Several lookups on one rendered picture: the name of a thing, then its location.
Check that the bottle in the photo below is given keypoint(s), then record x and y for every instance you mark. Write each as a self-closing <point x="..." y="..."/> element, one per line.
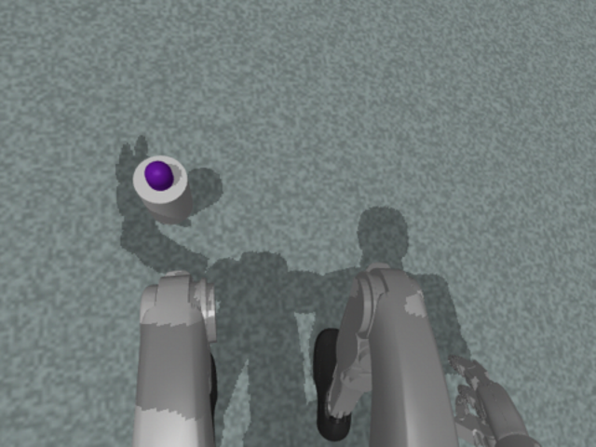
<point x="162" y="184"/>

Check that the right robot hand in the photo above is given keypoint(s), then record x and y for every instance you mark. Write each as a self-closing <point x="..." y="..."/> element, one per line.
<point x="492" y="403"/>

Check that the right robot foot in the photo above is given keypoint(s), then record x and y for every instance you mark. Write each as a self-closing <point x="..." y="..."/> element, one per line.
<point x="324" y="362"/>

